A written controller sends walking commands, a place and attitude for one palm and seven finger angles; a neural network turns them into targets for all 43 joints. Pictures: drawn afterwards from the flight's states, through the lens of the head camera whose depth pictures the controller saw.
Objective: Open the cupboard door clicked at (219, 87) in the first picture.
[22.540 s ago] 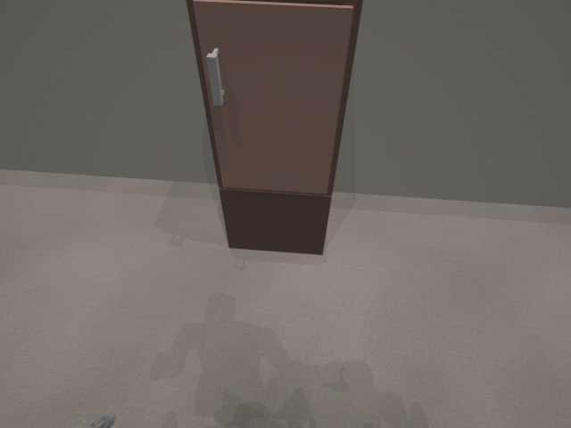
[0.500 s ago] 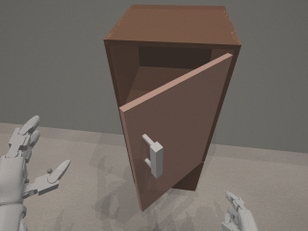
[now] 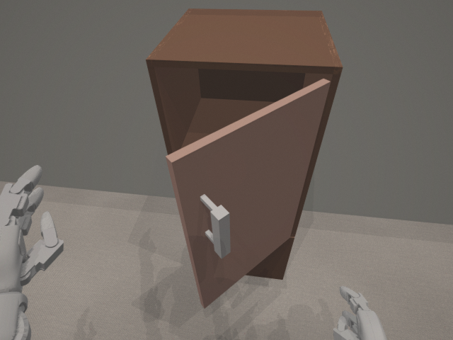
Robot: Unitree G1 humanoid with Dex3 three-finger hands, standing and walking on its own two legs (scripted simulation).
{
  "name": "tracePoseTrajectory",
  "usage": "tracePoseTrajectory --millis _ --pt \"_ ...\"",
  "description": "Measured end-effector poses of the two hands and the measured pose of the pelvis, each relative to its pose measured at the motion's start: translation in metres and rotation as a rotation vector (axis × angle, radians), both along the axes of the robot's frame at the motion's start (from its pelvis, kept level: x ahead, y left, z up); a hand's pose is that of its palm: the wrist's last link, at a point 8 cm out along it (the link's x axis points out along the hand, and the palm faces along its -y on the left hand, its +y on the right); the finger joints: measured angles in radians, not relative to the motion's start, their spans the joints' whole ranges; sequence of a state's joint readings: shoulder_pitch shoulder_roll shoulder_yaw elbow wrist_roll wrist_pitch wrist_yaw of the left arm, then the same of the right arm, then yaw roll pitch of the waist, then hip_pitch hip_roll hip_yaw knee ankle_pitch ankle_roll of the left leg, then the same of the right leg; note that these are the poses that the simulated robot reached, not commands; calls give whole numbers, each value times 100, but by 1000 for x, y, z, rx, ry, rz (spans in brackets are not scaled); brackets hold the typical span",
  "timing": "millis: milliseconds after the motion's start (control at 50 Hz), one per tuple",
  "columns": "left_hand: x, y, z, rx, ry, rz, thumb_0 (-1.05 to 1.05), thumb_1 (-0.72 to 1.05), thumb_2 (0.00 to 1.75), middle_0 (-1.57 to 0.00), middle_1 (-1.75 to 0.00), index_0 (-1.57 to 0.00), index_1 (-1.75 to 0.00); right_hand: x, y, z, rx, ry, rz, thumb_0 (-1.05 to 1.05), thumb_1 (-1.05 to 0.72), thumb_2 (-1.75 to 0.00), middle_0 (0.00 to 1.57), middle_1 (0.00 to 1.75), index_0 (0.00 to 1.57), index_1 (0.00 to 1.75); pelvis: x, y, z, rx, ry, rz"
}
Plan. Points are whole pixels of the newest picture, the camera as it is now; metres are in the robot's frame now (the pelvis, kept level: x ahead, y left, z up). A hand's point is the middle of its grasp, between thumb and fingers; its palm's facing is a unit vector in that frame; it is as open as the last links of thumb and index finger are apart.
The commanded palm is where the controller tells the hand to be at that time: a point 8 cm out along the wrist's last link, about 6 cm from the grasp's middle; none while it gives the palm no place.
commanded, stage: draw the hand back to the body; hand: left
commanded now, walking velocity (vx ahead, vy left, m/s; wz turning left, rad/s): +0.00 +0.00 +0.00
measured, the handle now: (214, 226) +0.31 +0.07 +0.04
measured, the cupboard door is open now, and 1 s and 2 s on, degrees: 47 47 47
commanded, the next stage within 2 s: step back with the hand held close in 0.04 s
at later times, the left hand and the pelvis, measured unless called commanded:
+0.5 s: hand (56, 251) +0.18 +0.26 +0.15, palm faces +0.31 -0.80 -0.51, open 7.4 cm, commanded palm +0.12 +0.31 +0.17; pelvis -0.03 +0.01 +0.00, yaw -2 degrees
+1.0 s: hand out of the picture +0.08 +0.29 +0.16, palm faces +0.43 -0.77 -0.47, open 7.4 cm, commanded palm +0.00 +0.34 +0.17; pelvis -0.14 +0.04 -0.03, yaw +1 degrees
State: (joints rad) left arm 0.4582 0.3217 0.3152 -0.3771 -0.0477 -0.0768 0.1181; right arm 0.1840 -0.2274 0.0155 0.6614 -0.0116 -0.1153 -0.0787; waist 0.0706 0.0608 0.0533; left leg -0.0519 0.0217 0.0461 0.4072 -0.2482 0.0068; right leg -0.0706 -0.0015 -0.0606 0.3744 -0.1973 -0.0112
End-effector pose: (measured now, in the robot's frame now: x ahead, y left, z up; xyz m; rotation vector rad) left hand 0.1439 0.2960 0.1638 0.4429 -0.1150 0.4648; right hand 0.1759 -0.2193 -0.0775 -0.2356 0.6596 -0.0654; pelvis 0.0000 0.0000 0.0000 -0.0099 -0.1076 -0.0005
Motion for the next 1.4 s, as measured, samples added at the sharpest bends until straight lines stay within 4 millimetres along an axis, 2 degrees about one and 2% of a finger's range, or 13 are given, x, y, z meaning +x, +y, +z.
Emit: tracePoseTrajectory --millis 280,380,480,660,820,920,1000,1120,1180,1220,1280,1360,1400 --pt "-1 2 13 77 -26 -20 1 89 90 -21 -30 -21 -30 -10 -4 1 12 7 -24 2 -91 -90 20 30 20 30 -10 -2 0 -9 40 -10" --pt "5 0 5 96 26 -86 1 89 90 -20 -30 -21 -30 -23 -12 2 -17 30 -71 2 -91 -90 20 30 20 30 -20 5 -1 -2 76 -27" --pt "-1 0 4 126 48 -151 1 89 90 -21 -30 -21 -30 -43 -15 3 -39 51 -125 2 -91 -90 20 30 20 30 -32 13 -3 6 87 -36" --pt "-41 15 18 202 -57 -144 1 89 90 -21 -30 -21 -30 -80 -5 3 -44 31 -135 2 -91 -90 20 30 20 30 -64 22 -12 14 72 -34" --pt "-79 23 3 172 -99 -73 1 89 90 -21 -30 -21 -30 -114 7 -11 -41 36 -92 2 -91 -90 20 30 20 30 -97 26 -22 0 64 -10" --pt "-96 24 0 155 -143 -108 1 89 90 -21 -30 -21 -30 -142 11 -18 -73 71 -85 2 -91 -90 20 30 20 30 -119 32 -28 -5 64 -9" --pt "-108 30 9 204 -175 -126 1 89 90 -21 -30 -21 -30 -164 18 -21 -79 77 -102 2 -91 -90 20 30 20 30 -136 37 -29 -45 56 11" --pt "-138 41 27 228 -195 -73 1 89 90 -21 -30 -21 -30 -190 30 -17 -9 86 -101 2 -91 -90 20 30 20 30 -155 30 -18 -56 103 -4" --pt "-150 35 21 185 -156 -66 1 89 90 -21 -30 -21 -30 -196 30 -15 13 66 -77 2 -91 -90 20 30 20 30 -170 25 -16 -43 142 -25" --pt "-156 23 12 173 -135 -94 1 89 90 -20 -30 -20 -30 -200 27 -19 22 48 -59 2 -91 -90 21 30 20 30 -184 21 -22 -3 165 -53" --pt "-160 7 5 124 -102 -165 1 89 90 -20 -30 -21 -30 -213 20 -21 -2 83 -61 1 -91 -90 21 30 20 30 -200 22 -16 -7 148 -73" --pt "-164 4 9 134 -86 -231 1 89 90 -21 -30 -21 -30 -232 11 -2 -44 94 -111 2 -91 -90 21 30 20 30 -207 22 -7 30 146 -82" --pt "-165 7 10 139 -96 -251 1 89 90 -21 -30 -21 -30 -238 5 5 -75 47 -137 2 -91 -90 21 30 20 30 -210 28 -11 5 141 -92"
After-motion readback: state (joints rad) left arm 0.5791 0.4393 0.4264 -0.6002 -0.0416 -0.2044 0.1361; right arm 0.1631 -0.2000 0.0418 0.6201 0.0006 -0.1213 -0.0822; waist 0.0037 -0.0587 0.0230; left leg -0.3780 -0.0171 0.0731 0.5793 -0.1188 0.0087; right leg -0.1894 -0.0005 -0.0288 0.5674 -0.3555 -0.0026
